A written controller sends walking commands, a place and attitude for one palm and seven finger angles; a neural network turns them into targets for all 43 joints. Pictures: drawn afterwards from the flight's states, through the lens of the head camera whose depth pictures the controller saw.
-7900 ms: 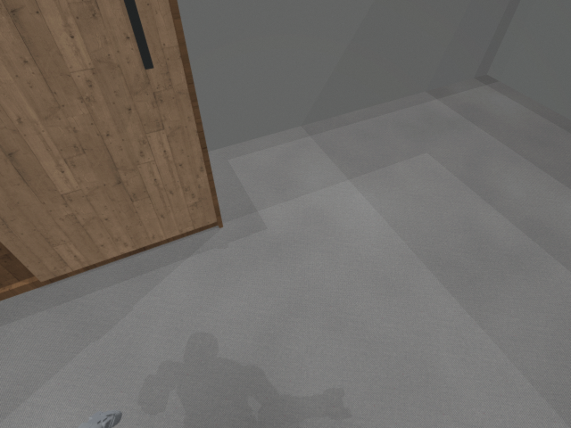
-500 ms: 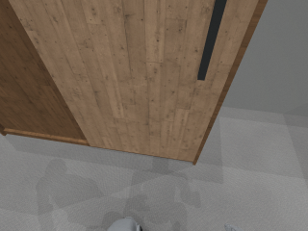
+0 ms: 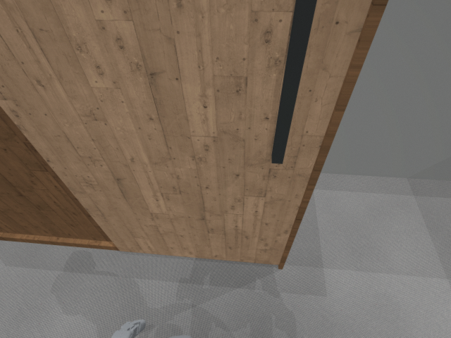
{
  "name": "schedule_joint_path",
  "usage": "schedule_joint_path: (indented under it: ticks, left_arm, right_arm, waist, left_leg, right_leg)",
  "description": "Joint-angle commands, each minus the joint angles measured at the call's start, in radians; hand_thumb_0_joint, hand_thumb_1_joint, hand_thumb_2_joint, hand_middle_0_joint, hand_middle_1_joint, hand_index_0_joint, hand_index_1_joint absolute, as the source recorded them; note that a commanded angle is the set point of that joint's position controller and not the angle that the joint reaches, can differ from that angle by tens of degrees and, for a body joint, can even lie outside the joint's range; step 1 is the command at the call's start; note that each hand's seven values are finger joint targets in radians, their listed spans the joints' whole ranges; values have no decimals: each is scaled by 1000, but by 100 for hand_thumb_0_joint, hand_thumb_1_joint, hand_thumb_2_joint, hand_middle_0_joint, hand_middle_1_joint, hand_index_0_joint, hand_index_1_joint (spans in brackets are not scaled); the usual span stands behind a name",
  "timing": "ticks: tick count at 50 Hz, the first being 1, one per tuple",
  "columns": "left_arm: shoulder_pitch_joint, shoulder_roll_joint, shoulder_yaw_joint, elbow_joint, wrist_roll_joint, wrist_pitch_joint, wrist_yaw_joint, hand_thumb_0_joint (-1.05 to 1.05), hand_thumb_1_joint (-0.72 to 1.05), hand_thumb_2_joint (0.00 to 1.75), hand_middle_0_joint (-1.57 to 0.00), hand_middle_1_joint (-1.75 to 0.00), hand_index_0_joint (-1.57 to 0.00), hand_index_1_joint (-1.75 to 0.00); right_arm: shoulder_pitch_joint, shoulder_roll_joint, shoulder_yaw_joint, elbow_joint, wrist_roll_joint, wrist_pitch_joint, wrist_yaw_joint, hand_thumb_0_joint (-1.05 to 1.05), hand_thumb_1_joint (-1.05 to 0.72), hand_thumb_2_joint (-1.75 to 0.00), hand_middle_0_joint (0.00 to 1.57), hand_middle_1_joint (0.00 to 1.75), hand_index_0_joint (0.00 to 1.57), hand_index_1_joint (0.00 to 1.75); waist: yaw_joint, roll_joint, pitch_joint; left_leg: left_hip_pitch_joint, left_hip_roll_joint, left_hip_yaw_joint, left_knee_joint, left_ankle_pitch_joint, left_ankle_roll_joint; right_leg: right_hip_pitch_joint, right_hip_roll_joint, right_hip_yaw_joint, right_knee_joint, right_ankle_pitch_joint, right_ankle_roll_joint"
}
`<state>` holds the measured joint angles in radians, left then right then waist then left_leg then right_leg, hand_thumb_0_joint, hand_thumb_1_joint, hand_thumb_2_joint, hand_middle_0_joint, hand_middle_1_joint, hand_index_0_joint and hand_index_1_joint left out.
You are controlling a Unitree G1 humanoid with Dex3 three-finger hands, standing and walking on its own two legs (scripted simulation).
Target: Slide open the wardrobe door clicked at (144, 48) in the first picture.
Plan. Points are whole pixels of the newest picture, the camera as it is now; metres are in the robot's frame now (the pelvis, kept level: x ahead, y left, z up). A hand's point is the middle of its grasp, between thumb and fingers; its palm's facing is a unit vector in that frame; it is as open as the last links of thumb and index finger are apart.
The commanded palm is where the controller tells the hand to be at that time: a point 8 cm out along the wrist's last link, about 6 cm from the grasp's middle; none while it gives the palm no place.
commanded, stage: come to a stop and stand still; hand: right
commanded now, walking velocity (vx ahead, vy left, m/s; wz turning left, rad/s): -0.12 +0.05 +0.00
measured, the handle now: (287, 89) +0.47 -0.09 +0.20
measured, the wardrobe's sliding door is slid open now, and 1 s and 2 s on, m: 0.00 0.00 0.00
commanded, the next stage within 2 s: look again from close up in 1.22 s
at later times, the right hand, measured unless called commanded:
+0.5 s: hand out of the picture -0.02 -0.12 -0.15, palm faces +0.09 +0.96 -0.25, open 7.3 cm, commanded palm none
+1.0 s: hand out of the picture -0.04 -0.17 -0.18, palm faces +0.03 +0.99 -0.17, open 7.3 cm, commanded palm none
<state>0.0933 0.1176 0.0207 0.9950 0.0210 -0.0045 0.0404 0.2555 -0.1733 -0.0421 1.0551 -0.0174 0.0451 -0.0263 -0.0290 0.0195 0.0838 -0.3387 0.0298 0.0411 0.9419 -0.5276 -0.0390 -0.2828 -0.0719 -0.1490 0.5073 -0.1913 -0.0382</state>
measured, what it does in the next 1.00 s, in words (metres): steps on the spot: left foot, then right foot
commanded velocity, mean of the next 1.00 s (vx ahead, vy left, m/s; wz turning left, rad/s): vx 0.04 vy -0.07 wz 0.00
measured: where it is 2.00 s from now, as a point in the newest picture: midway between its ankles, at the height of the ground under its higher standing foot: outside the picture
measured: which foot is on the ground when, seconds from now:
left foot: up 0.00-0.18, down 0.20-1.00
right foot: down 0.00-0.22, up 0.24-0.66, down 0.68-1.00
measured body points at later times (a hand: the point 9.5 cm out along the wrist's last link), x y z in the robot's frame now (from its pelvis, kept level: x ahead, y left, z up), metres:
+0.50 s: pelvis -0.04 +0.06 +0.01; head -0.03 +0.09 +0.46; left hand -0.04 +0.32 -0.16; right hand -0.03 -0.17 -0.13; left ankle -0.01 +0.17 -0.74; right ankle -0.08 -0.09 -0.67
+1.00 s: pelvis -0.05 -0.01 +0.00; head -0.04 -0.02 +0.45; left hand -0.03 +0.22 -0.15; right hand -0.04 -0.23 -0.16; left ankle -0.03 +0.15 -0.74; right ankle -0.08 -0.10 -0.74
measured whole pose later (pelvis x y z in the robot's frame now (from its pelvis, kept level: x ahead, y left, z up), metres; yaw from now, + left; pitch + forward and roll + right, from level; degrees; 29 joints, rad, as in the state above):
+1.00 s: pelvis -0.05 -0.01 +0.00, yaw +0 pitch -2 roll +0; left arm 0.25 0.15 0.01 1.11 0.01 -0.01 0.04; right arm 0.25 -0.16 0.00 1.15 -0.02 0.01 -0.03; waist -0.01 0.02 0.03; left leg -0.20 0.08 0.03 0.43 -0.20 -0.06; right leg -0.11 0.01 -0.07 0.42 -0.29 -0.03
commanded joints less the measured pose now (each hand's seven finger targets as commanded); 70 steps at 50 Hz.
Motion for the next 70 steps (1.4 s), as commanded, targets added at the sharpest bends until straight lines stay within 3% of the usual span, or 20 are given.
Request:
schedule_joint_path:
  ticks: [1, 6, 8, 9, 10, 11, 12, 15, 19, 26, 30, 32, 34, 36, 40, 45, 63, 65, 67, 70]
  left_arm:
    - [101, 229, 79, -33, 1, 16, 9, 0, 90, 90, -20, -30, -20, -30]
    - [34, 217, 83, -59, 7, 24, -13, 0, 90, 90, -20, -30, -20, -30]
    - [28, 192, 78, -55, -3, 30, -22, 0, 90, 90, -20, -30, -20, -30]
    - [59, 129, 69, -55, -12, 35, -29, 0, 90, 90, -20, -30, -20, -30]
    - [74, 62, 50, -77, -17, 45, -40, 0, 90, 90, -20, -30, -20, -30]
    - [41, 101, 54, -86, -11, 57, -46, 0, 90, 90, -20, -30, -20, -30]
    - [27, 111, 57, -86, -3, 68, -45, 0, 90, 90, -20, -30, -20, -30]
    - [131, 163, 65, -18, 4, 58, -53, 0, 90, 90, -20, -30, -20, -30]
    - [158, 163, 58, -13, 8, 53, -54, 0, 90, 90, -20, -30, -20, -30]
    - [133, 132, 39, -29, -3, 41, -47, 0, 90, 90, -20, -30, -20, -30]
    - [230, 110, 28, 11, -11, 26, -37, 0, 90, 90, -20, -30, -20, -30]
    - [306, 129, 23, 46, -11, 9, -30, 0, 90, 90, -20, -30, -20, -30]
    - [264, 227, 34, 21, -3, 3, -19, 0, 90, 90, -20, -30, -20, -30]
    - [180, 191, 23, 24, -2, -5, -9, 0, 90, 90, -20, -30, -20, -30]
    - [176, 152, 11, 52, -11, -12, 4, 0, 90, 90, -20, -30, -20, -30]
    - [217, 140, 9, 79, -17, -13, -5, 0, 90, 90, -20, -30, -20, -30]
    - [280, 110, 1, 134, -15, -27, -1, 0, 90, 90, -20, -30, -20, -30]
    - [226, 141, -9, 30, -17, -43, -14, 0, 90, 90, -20, -30, -20, -30]
    - [326, 127, 0, 42, -10, -57, -4, 0, 90, 90, -20, -30, -20, -30]
    - [294, 133, 3, 20, -11, -39, 2, 0, 90, 90, -20, -30, -20, -30]
  right_arm:
    - [50, -69, -37, -89, 0, -6, -9, 0, -90, -90, 20, 30, 20, 30]
    - [99, -36, -29, -97, -1, -15, -3, 0, -90, -90, 20, 30, 20, 30]
    - [180, -49, -25, -60, -6, -31, -5, 0, -90, -90, 20, 30, 20, 30]
    - [176, -103, -26, -57, -18, -42, -10, 0, -90, -90, 20, 30, 20, 30]
    - [96, -185, -29, -91, -22, -55, -10, 0, -90, -90, 20, 30, 20, 30]
    - [44, -221, -29, -122, -17, -40, -7, 0, -90, -90, 20, 30, 20, 30]
    - [13, -236, -44, -126, -16, -47, -10, 0, -90, -90, 20, 30, 20, 30]
    - [-40, -184, -33, -117, -8, -53, -10, 0, -90, -90, 20, 30, 20, 30]
    - [57, -170, -38, -92, -5, -59, -13, 0, -90, -90, 20, 30, 20, 30]
    - [116, -182, -43, -49, -18, -56, -15, 0, -90, -90, 20, 30, 20, 30]
    - [47, -187, -44, -37, -12, -46, -11, 0, -90, -90, 20, 30, 20, 30]
    - [10, -145, -33, -44, 2, -36, -10, 0, -90, -90, 20, 30, 20, 30]
    - [22, -59, -14, -54, 6, -32, -3, 0, -90, -90, 20, 30, 20, 30]
    - [-8, -52, -2, -26, -6, -25, -2, 0, -90, -90, 20, 30, 20, 30]
    - [65, -61, 12, 37, 0, -39, 2, 0, -90, -90, 20, 30, 20, 30]
    - [40, -81, 22, 64, 3, -50, -5, 0, -90, -90, 20, 30, 20, 30]
    - [60, -55, 25, 81, 7, -51, -14, 0, -90, -90, 20, 30, 20, 30]
    - [109, -118, 32, 74, -6, -91, -44, 0, -90, -90, 20, 30, 20, 30]
    - [113, -86, 35, 47, 3, -92, -33, 0, -90, -90, 20, 30, 20, 30]
    - [79, -72, 40, 23, 1, -75, -27, 0, -90, -90, 20, 30, 20, 30]
  waist:
    - [41, -132, -180]
    - [20, -229, -171]
    - [-19, -162, -170]
    - [-14, 17, -114]
    - [15, 251, -40]
    - [-7, 162, -15]
    - [-6, 274, 26]
    - [32, 144, 29]
    - [-12, 132, -33]
    - [-47, 172, -62]
    - [4, 182, -90]
    - [39, 58, -105]
    - [22, -191, -60]
    - [10, -241, 16]
    - [-11, -127, -1]
    - [21, 20, -5]
    - [21, -22, -6]
    - [26, -49, -46]
    - [34, -69, -267]
    - [33, -49, -113]
  left_leg:
    - [-128, 15, -47, 127, 9, -7]
    - [48, 20, 21, -173, 86, 10]
    - [200, 20, 43, -427, 275, 5]
    - [200, 109, -70, -585, 257, 22]
    - [54, 310, -350, -740, 107, 111]
    - [-120, 366, -362, -808, -110, 165]
    - [-138, 346, -451, -849, -185, 158]
    - [-40, 282, -295, -783, 26, 126]
    - [146, 286, -247, -727, 194, 142]
    - [208, 298, -243, -696, 322, 182]
    - [115, 235, -177, -649, 316, 145]
    - [-15, 155, -106, -549, 210, 80]
    - [-22, 47, 30, -412, 162, 11]
    - [39, 49, 27, -333, 168, -2]
    - [117, 58, -4, -490, 349, 7]
    - [156, 95, -42, -554, 468, 25]
    - [183, 90, -35, -560, 461, 22]
    - [199, 134, -38, -450, 870, 54]
    - [278, 120, -30, -354, 791, 65]
    - [174, 86, -14, -406, 539, 62]
  right_leg:
    - [223, -293, 192, -99, 720, -155]
    - [60, -242, 176, -131, 286, -112]
    - [-41, -172, 145, -63, -9, -49]
    - [-125, -70, 89, 57, -214, 18]
    - [-180, 21, 67, 185, -325, 76]
    - [-93, 13, 133, 282, -347, 60]
    - [-161, 23, 169, 354, -292, 56]
    - [-190, 24, 171, 464, -142, 63]
    - [-244, 30, 160, 491, -110, 91]
    - [-154, 31, 121, 251, -230, 92]
    - [59, 60, 80, 12, -137, 74]
    - [234, 21, 110, -159, -31, 61]
    - [86, -208, 347, -270, -84, -31]
    - [-20, -179, 330, -332, -77, -53]
    - [71, -91, 209, -185, 246, -26]
    - [88, -48, 184, -178, 122, 22]
    - [112, -46, 173, -214, 146, 20]
    - [64, -17, 142, -31, 406, 50]
    - [134, -34, 172, -9, 511, 36]
    - [84, -46, 180, -38, 409, 19]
